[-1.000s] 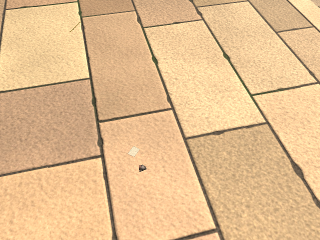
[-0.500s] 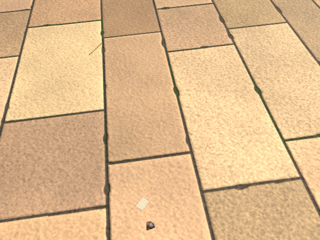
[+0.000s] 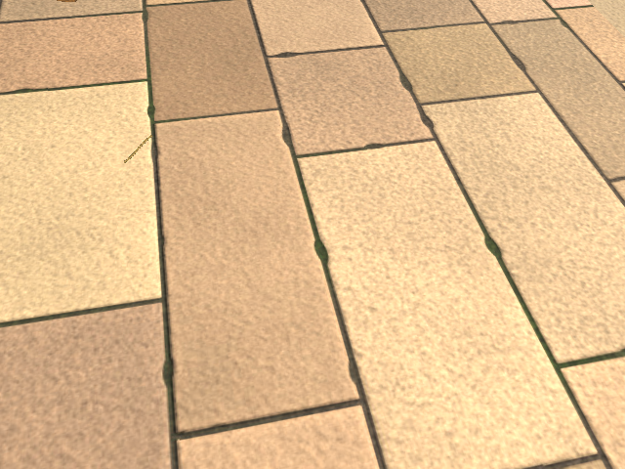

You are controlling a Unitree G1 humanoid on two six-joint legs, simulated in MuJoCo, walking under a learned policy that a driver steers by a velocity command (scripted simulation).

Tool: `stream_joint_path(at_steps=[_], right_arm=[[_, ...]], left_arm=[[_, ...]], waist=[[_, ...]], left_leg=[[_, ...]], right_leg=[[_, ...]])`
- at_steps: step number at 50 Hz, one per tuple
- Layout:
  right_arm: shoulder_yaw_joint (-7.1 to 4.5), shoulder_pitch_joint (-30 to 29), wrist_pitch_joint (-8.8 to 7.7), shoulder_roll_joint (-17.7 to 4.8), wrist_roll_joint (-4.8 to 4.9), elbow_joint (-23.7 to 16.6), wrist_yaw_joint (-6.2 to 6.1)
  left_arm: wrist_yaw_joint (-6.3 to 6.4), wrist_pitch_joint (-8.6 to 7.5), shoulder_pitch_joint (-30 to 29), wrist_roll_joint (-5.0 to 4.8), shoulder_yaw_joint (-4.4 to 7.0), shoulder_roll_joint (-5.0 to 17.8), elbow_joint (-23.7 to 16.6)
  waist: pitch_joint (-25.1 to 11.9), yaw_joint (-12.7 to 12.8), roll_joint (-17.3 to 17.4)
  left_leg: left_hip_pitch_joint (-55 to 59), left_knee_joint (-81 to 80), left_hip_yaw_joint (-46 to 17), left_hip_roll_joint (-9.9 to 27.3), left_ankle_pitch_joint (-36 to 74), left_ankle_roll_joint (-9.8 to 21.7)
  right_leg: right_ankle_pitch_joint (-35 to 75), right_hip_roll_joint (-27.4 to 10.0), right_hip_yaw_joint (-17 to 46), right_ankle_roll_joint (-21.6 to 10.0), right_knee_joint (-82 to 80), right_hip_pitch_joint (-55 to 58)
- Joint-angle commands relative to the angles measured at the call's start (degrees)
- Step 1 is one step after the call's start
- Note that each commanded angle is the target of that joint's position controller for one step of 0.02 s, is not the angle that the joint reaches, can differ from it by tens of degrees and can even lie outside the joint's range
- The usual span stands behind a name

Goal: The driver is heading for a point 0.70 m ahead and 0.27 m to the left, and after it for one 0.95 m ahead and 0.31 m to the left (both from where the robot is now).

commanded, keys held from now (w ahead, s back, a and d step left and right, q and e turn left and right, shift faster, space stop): w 0.18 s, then w+q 0.82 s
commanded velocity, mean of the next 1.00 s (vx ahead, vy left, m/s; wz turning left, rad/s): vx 0.50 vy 0.00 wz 0.35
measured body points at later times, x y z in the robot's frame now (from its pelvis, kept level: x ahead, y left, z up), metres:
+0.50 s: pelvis +0.28 -0.06 +0.00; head +0.30 -0.07 +0.45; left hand +0.35 +0.22 -0.12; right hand +0.38 -0.34 -0.13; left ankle +0.26 +0.09 -0.66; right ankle +0.31 -0.16 -0.75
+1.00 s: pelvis +0.53 +0.05 -0.01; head +0.56 +0.08 +0.44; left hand +0.56 +0.36 -0.12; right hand +0.73 -0.17 -0.12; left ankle +0.55 +0.13 -0.75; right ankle +0.55 -0.12 -0.66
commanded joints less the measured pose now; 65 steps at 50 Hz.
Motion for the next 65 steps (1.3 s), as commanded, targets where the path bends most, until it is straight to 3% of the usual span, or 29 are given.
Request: stream_joint_path(at_steps=[1, 5, 10, 13, 14, 15, 16, 17, 18, 19, 20, 21, 24, 30, 36, 39, 41, 42, 43, 44, 45, 46, 47, 48, 51, 53, 57, 62, 65], right_arm=[[-1.91, -2.0, -1.01, -8.7, 0.2, -2.9, -0.81], [-1.98, 1.3, -0.45, -9.6, 0.74, -1.1, -1.52], [-2.28, 6.2, 1.0, -10.2, 1.32, 2.0, -1.84], [-2.77, 5.1, 1.88, -11.4, 1.6, 2.3, -2.29], [-2.77, 3.6, 2.13, -11.6, 1.65, 2.0, -2.37], [-2.06, 3.2, 2.15, -9.9, 1.17, 1.4, -2.39], [-0.54, 6.4, 1.49, -5.0, 0.33, -0.3, -2.18], [0.6, 11.0, 0.5, -1.5, 0.92, 0.2, -2.0], [-1.21, 6.3, 0.06, -8.1, 2.59, 0.1, -1.88], [-1.75, 2.0, -0.07, -9.5, 3.21, -1.4, -1.94], [-1.87, 0.1, 0.09, -9.0, 2.66, -1.7, -2.22], [-2.22, 0.3, 0.72, -8.1, 2.21, -1.4, -2.35], [-2.12, 2.2, 3.02, -4.4, 2.35, -1.4, -2.29], [-1.93, -5.3, 3.29, -3.3, 1.52, -4.8, -1.23], [-1.17, -15.6, 3.16, -2.8, 1.43, -9.7, 0.95], [-2.21, -13.8, 3.51, -5.0, 1.43, -11.0, 1.53], [-4.65, -1.6, 3.78, -8.9, 1.79, -8.5, 1.15], [-6.86, 8.2, 4.22, -13.4, 1.94, -5.8, 0.06], [-7.93, 7.3, 4.0, -20.4, 2.5, -5.6, -0.61], [-6.48, 8.4, 2.86, -16.9, 1.65, -8.1, -0.12], [-5.34, 6.6, 1.89, -13.1, 1.04, -7.7, 0.18], [-4.85, 3.6, 1.3, -11.5, 1.21, -7.9, 0.14], [-4.19, -0.8, 1.18, -9.2, 1.29, -8.7, 0.02], [-3.58, -3.5, 1.08, -7.7, 0.69, -9.8, -0.26], [-3.7, -3.4, 0.88, -8.9, 0.87, -10.2, -1.15], [-4.11, -1.5, 0.9, -10.4, 1.04, -9.8, -2.01], [-4.17, 1.2, 1.55, -10.5, 1.33, -9.0, -2.74], [-4.11, 4.7, 2.29, -9.9, 1.71, -7.6, -2.99], [-4.05, 3.2, 2.93, -9.6, 1.51, -8.1, -3.28]], left_arm=[[0.13, -0.09, -0.3, 0.57, 0.7, 2.8, -3.3], [-0.73, -0.89, -8.1, 0.21, -0.06, 1.1, -5.2], [-2.24, -1.65, -15.5, -0.3, -0.26, 1.7, -8.4], [-2.65, -2.32, -12.0, -0.18, 0.65, 4.1, -8.2], [-2.41, -2.53, -6.2, -0.05, 1.56, 5.7, -6.6], [-1.81, -2.62, 3.3, 0.39, 3.01, 8.8, -4.0], [-1.21, -2.47, 11.8, 1.6, 4.3, 13.8, -2.8], [-1.39, -1.89, 13.8, 1.02, 4.04, 13.2, -2.0], [-1.15, -1.76, 12.1, 0.59, 2.64, 8.1, -2.3], [-0.9, -1.76, 7.7, 0.34, 2.05, 6.4, -2.8], [-0.92, -1.9, 3.7, 0.61, 1.6, 4.9, -3.0], [-1.04, -2.19, 1.0, 0.92, 1.22, 3.3, -3.0], [-1.1, -3.14, -2.0, 1.36, 1.38, 2.8, -2.0], [0.27, -2.87, -0.4, 1.53, 2.41, 5.7, -0.1], [0.82, -0.83, 4.6, 0.0, 3.47, 8.4, 1.8], [1.04, 0.47, 3.5, -0.86, 4.16, 10.4, 1.6], [1.14, 1.37, 1.5, -1.46, 4.25, 11.1, 1.0], [1.24, 1.16, 2.0, -0.59, 3.55, 9.5, 0.4], [0.52, -0.18, 7.1, 2.04, 0.82, 0.4, -2.8], [-0.23, -2.76, 3.0, -0.01, 0.69, 3.0, -3.8], [-0.74, -4.22, -3.4, -2.42, 1.58, 6.5, -5.5], [-0.55, -4.99, -4.3, -2.07, 1.33, 5.9, -5.8], [-0.08, -5.06, -4.0, -0.41, 1.64, 6.2, -4.8], [0.01, -4.49, -2.7, 0.36, 2.15, 6.9, -4.4], [-0.05, -2.48, -2.4, 1.22, 2.12, 5.3, -4.7], [0.11, -1.95, -6.3, 1.47, 1.65, 4.0, -6.1], [-0.64, -2.29, -14.0, 0.87, 0.76, 2.3, -8.5], [-1.76, -3.36, -17.5, 0.13, 1.25, 4.6, -10.7], [-1.84, -4.33, -11.4, 0.08, 2.25, 6.5, -9.4]], waist=[[-0.2, 1.7, 5.4], [1.4, -1.1, 5.4], [3.5, -3.0, 5.4], [1.3, 0.4, 7.0], [-2.1, 3.9, 7.1], [-9.0, 7.9, 6.1], [-18.6, 8.9, -2.4], [-25.5, 7.7, -13.7], [-18.9, 9.1, -8.0], [-10.9, 8.0, -5.9], [-6.8, 6.3, -2.9], [-3.8, 4.4, -3.3], [-1.1, 1.3, -3.7], [1.8, 2.4, -0.7], [4.8, 5.8, 0.7], [1.9, 3.0, -1.5], [-5.0, -4.5, -1.4], [-10.2, -8.7, 2.6], [-13.2, -1.6, 19.1], [-22.0, -4.2, 12.9], [-14.5, -5.6, 8.7], [-9.7, -3.4, 5.6], [-6.4, -0.8, 3.2], [-5.5, 1.3, 4.3], [-3.8, 2.8, 3.8], [-2.0, 1.8, 3.9], [-0.3, -1.3, 6.6], [-0.2, -2.4, 7.8], [-2.0, 1.3, 10.3]], left_leg=[[1.7, -11.0, -11.1, 15.4, 12.4, 9.5], [2.7, -11.7, -6.7, 13.4, 10.8, 7.4], [11.7, -7.8, -8.5, 17.2, 12.5, 7.1], [14.5, -1.9, -10.8, 18.3, 21.7, 5.8], [13.1, 4.3, -9.7, 16.5, 29.4, 4.8], [7.0, 15.4, -7.8, 13.2, 28.5, 3.0], [-12.1, 36.1, -4.3, 6.6, 11.1, -0.5], [-26.0, 49.6, -7.6, 0.6, -25.4, -2.2], [-31.0, 55.1, -11.8, 3.9, -24.3, -1.8], [-33.1, 55.0, -10.0, 6.5, -18.9, -1.4], [-31.1, 52.9, -9.2, 8.8, -14.1, -1.6], [-28.4, 50.5, -9.5, 10.4, -10.8, -1.7], [-24.2, 48.2, -9.2, 12.1, -6.6, -2.5], [-27.8, 32.0, -7.6, 11.8, 8.7, -3.6], [-29.6, 20.2, -2.3, 10.2, 8.0, -1.4], [-23.4, 19.1, 1.6, 6.2, -0.2, 1.4], [-6.4, 15.7, 4.3, 1.0, -0.7, 4.7], [10.8, 13.6, -1.9, 2.5, 0.6, 7.3], [29.4, 9.3, -32.9, 17.2, -6.4, 17.3], [34.0, -0.8, -51.9, 22.8, -15.7, 21.4], [30.1, -2.8, -44.9, 21.8, -11.6, 17.9], [22.6, -2.1, -37.5, 19.5, -6.4, 15.8], [14.4, -2.1, -31.3, 17.0, -0.1, 14.1], [8.7, -3.0, -27.7, 15.5, 5.2, 13.4], [1.6, -5.4, -23.0, 13.5, 12.5, 13.4], [-0.6, -6.0, -20.3, 12.1, 13.8, 12.7], [-3.7, -5.2, -17.4, 8.5, 6.7, 9.0], [2.3, 0.7, -23.8, 11.1, 3.2, 7.7], [4.2, 7.1, -26.9, 11.1, 8.3, 6.1]], right_leg=[[9.0, -2.0, 1.1, 1.4, -7.3, -4.2], [19.5, 0.4, -1.3, 1.2, -21.4, -1.4], [16.2, 2.1, -1.0, -0.4, -28.8, -3.2], [9.9, 4.2, -1.4, -2.2, -31.6, 3.7], [10.1, 5.8, -3.0, -3.3, -33.4, 12.6], [12.2, 4.1, -1.9, -5.4, -31.6, 28.0], [10.2, -9.7, 14.8, -11.1, -29.6, 51.0], [0.3, -18.0, 34.9, -15.8, -37.1, 60.2], [-6.2, -15.9, 31.8, -13.2, -39.8, 54.9], [-5.0, -14.5, 23.8, -11.1, -41.7, 46.6], [-2.0, -12.4, 18.4, -10.2, -44.1, 38.9], [1.2, -10.5, 13.4, -9.5, -46.4, 33.0], [7.6, -8.7, 4.2, -9.6, -51.0, 25.4], [15.1, -7.2, -7.6, -9.1, -52.8, 27.4], [19.4, -10.1, -12.5, -8.0, -50.1, 37.5], [40.6, -10.8, -14.8, -6.2, -41.5, 41.5], [51.1, -8.4, -17.0, -4.0, -23.5, 38.2], [38.6, -6.0, -17.2, -1.2, -7.2, 26.4], [-14.4, 5.2, -14.0, 2.7, 13.6, -0.5], [-22.2, 8.7, 1.0, 2.1, 21.5, -8.0], [-16.8, 5.8, 2.6, 0.4, 21.2, -13.3], [-11.7, 3.2, 2.5, -0.7, 16.6, -12.3], [-8.4, 1.2, 2.6, -0.5, 11.4, -8.2], [-6.1, -0.1, 3.1, -0.2, 8.0, -3.6], [-2.7, 0.1, 1.8, 2.1, 0.6, 0.2], [3.3, 1.2, 1.1, 3.8, -7.0, -0.9], [17.5, 4.7, 0.5, 4.3, -23.6, 3.5], [16.2, 6.3, 2.4, 2.7, -31.0, 5.6], [10.3, 7.1, 1.2, 0.1, -33.8, 13.4]])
